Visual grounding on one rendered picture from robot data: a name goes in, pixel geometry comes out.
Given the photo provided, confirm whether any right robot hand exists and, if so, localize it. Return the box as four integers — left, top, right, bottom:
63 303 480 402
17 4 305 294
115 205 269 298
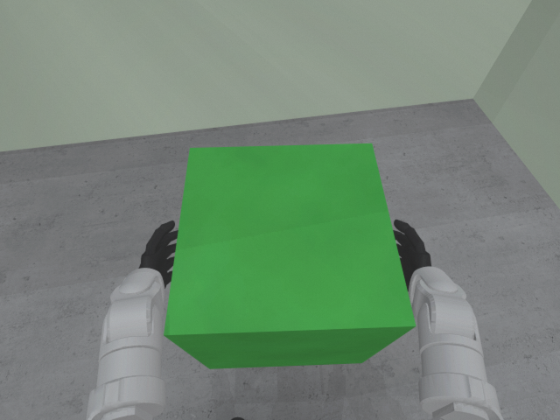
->
393 220 431 292

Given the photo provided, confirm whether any left robot hand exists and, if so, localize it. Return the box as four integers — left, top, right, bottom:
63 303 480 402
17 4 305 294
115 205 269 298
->
139 220 178 289

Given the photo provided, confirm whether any right robot forearm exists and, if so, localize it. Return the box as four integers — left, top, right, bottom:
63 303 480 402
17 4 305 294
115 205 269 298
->
409 266 504 420

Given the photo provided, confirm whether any carton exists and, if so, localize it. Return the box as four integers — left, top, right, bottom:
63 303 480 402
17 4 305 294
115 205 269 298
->
164 143 416 369

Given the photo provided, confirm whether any left robot forearm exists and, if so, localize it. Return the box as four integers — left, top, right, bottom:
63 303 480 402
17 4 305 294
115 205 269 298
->
86 268 166 420

